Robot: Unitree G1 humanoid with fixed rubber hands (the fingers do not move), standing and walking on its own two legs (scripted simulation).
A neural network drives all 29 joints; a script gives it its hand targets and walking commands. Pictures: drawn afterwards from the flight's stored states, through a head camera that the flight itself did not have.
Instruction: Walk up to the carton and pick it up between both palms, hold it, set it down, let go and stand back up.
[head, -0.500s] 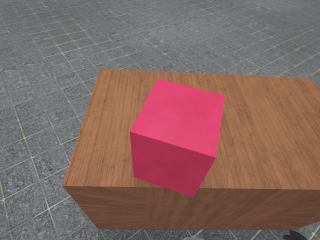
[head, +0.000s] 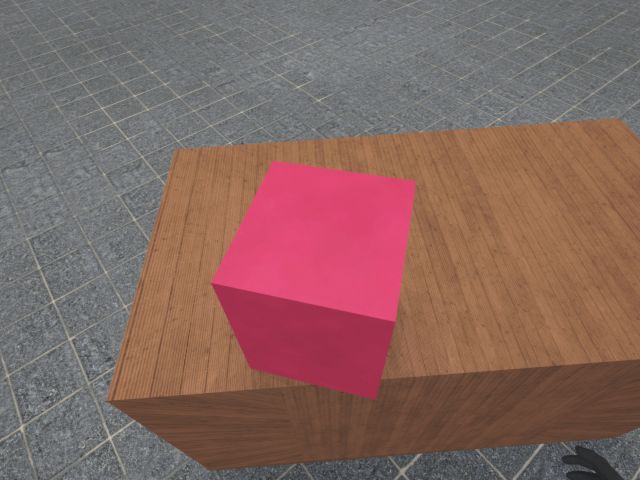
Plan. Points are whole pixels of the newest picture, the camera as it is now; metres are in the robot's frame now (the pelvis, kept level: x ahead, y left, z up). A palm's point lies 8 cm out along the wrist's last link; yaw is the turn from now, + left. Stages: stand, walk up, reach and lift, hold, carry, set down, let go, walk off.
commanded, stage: walk up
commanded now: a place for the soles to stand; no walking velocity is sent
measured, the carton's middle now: (325, 283) +0.38 +0.00 -0.01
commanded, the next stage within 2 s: none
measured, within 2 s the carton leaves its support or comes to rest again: neither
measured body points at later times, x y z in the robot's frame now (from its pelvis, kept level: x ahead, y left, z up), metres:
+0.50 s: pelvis +0.02 +0.01 +0.00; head +0.02 +0.01 +0.45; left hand +0.12 +0.34 -0.08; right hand +0.15 -0.33 -0.07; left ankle +0.05 +0.13 -0.73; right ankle +0.02 -0.11 -0.73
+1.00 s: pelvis +0.02 +0.01 +0.00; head +0.02 +0.00 +0.45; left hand +0.13 +0.35 -0.08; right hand +0.16 -0.32 -0.07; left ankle +0.05 +0.13 -0.73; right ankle +0.02 -0.11 -0.73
